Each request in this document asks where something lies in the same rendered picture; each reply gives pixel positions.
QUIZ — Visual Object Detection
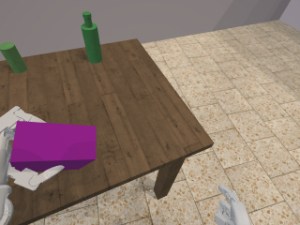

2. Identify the robot left forearm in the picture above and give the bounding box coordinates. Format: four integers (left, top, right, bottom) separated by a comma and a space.
0, 185, 14, 225

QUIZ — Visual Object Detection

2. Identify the robot right hand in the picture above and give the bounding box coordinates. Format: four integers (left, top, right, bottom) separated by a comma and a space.
215, 184, 251, 225

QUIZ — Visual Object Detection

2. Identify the robot left hand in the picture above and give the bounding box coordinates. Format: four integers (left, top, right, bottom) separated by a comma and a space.
0, 106, 65, 191

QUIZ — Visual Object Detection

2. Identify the table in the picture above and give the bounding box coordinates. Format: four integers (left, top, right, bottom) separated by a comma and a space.
0, 38, 214, 225

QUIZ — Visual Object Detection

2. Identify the sponge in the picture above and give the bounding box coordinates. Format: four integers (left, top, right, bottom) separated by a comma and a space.
10, 121, 97, 172

